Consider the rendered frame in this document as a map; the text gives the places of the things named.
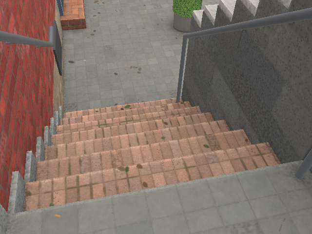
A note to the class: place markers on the stairs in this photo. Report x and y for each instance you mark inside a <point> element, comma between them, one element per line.
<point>123,148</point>

